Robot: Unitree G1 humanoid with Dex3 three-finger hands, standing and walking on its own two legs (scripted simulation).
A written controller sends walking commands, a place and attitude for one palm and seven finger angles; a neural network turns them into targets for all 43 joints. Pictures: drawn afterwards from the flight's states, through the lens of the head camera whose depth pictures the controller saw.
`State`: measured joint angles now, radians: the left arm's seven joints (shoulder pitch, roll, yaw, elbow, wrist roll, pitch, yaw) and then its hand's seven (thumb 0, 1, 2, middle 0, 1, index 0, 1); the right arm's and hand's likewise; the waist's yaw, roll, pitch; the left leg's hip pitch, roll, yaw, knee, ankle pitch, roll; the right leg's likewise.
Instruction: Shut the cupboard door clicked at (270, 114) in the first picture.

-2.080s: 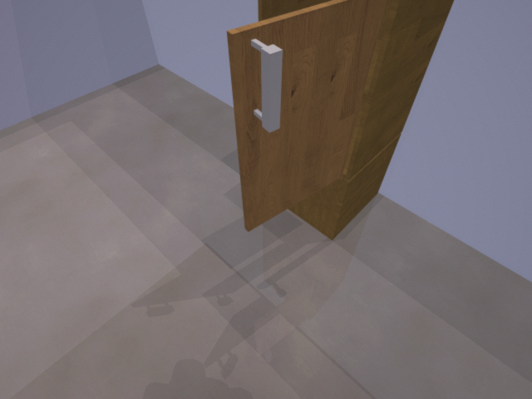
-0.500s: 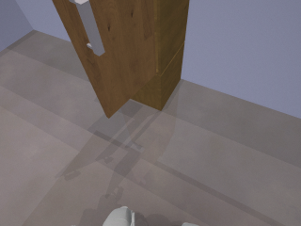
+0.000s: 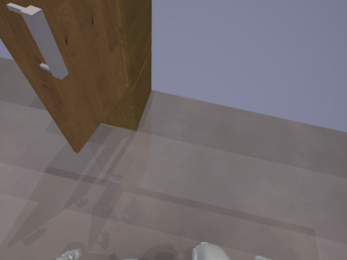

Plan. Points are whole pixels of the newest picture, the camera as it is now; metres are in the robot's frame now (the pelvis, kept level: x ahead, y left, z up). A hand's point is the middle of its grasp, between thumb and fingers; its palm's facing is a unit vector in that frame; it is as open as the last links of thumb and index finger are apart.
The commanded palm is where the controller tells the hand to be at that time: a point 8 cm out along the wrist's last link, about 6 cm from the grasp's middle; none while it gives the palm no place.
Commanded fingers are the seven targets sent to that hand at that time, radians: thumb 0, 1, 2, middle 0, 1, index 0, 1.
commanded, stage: walk around to get in front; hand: left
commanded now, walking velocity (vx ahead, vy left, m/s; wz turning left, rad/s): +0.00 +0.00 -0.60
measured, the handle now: (39, 44) +0.51 +0.37 +0.14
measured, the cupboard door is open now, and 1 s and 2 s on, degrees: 80 80 80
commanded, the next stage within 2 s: none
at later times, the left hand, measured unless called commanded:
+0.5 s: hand (125, 241) +0.17 +0.13 -0.17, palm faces -0.32 -0.92 -0.23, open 7.4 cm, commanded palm none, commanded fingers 0.00 0.90 0.90 -0.20 -0.30 -0.20 -0.30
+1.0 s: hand (157, 215) +0.24 +0.06 -0.17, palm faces -0.58 -0.76 -0.28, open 7.4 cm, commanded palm none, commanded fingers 0.00 0.90 0.90 -0.20 -0.30 -0.20 -0.30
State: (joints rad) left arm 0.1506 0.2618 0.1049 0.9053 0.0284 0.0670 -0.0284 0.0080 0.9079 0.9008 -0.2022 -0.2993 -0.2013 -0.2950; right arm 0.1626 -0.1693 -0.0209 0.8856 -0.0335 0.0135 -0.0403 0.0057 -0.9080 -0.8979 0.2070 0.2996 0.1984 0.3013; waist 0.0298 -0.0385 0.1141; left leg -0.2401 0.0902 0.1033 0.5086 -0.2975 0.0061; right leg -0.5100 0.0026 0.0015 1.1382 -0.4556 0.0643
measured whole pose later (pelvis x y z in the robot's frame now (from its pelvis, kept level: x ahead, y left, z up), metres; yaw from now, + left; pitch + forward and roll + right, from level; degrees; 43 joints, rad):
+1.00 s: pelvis +0.03 -0.05 -0.02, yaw -37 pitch +1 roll +0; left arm 0.12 0.22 0.07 0.89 0.02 0.02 -0.02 0.01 0.91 0.90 -0.20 -0.30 -0.20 -0.30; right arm 0.22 -0.25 -0.06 0.92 -0.02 0.07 -0.02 0.01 -0.91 -0.90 0.21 0.30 0.20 0.30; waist -0.02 0.05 0.13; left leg -0.38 0.15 0.10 0.96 -0.53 -0.07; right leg -0.32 -0.01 -0.06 0.65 -0.34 -0.04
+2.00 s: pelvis +0.07 -0.12 -0.01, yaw -71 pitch +2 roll +0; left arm 0.18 0.20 0.06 0.91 0.02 0.04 0.00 0.01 0.90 0.90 -0.21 -0.30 -0.21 -0.30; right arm 0.13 -0.23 -0.05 0.87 -0.01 0.04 -0.02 0.01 -0.91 -0.90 0.20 0.30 0.19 0.30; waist 0.01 -0.02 0.09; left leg -0.38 0.03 0.02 0.68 -0.35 -0.08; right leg -0.28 0.05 0.10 0.55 -0.31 -0.01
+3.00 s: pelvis +0.06 -0.33 +0.00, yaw -107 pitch +1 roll -1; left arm 0.25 0.25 0.10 1.01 0.04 0.01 -0.05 0.01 0.91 0.90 -0.20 -0.30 -0.20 -0.29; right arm 0.22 -0.16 -0.02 0.88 -0.04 -0.07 -0.01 0.00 -0.91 -0.90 0.21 0.30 0.20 0.30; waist 0.02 -0.06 0.05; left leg -0.23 0.08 0.17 0.51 -0.29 0.00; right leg -0.50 -0.03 -0.02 1.23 -0.34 0.00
